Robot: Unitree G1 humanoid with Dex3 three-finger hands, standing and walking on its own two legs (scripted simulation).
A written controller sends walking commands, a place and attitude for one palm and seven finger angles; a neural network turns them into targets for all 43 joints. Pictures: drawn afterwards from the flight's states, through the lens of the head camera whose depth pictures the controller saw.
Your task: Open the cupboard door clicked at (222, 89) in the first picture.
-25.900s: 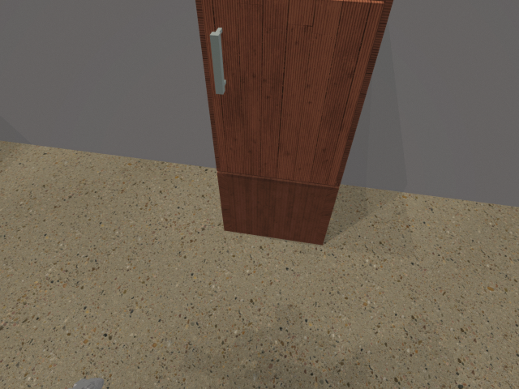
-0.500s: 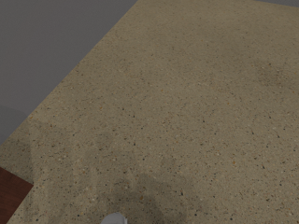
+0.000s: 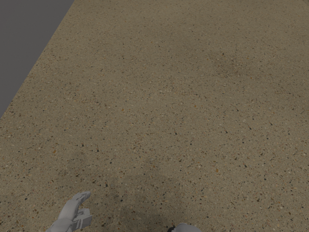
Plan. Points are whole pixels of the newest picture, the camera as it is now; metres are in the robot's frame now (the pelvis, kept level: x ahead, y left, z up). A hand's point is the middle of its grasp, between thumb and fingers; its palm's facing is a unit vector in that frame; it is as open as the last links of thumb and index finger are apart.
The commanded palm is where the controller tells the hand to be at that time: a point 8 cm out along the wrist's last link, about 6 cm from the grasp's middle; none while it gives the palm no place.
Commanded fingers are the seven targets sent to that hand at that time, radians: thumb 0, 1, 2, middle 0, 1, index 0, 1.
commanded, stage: walk to a spot facing it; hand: left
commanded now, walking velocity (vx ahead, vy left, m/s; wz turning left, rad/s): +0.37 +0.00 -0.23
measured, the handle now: out of the picture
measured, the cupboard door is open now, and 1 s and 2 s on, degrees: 38 38 38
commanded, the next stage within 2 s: turn to face it in 0.52 s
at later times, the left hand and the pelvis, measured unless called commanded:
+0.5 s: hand (95, 176) +0.30 +0.19 -0.15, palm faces -0.13 -0.98 -0.18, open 7.3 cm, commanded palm none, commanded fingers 0.00 0.90 0.90 -0.20 -0.30 -0.20 -0.30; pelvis +0.23 +0.00 +0.02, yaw -10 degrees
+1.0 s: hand (124, 122) +0.53 +0.12 -0.17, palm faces -0.08 -0.98 -0.19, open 7.3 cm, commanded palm none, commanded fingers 0.00 0.90 0.90 -0.20 -0.30 -0.20 -0.30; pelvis +0.43 -0.06 +0.00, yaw -5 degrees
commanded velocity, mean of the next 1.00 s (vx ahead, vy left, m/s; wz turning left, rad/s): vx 0.19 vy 0.00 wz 0.02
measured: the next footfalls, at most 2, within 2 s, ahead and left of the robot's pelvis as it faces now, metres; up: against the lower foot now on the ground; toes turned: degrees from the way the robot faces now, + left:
left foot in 0.30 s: +0.27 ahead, +0.14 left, +0.00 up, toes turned +3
right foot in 0.62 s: +0.38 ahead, -0.16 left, +0.00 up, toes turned -20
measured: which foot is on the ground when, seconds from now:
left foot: up 0.00-0.28, down 0.30-0.62, up 0.64-0.86, down 0.88-1.00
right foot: down 0.00-0.30, up 0.32-0.60, down 0.62-0.90, up 0.92-1.00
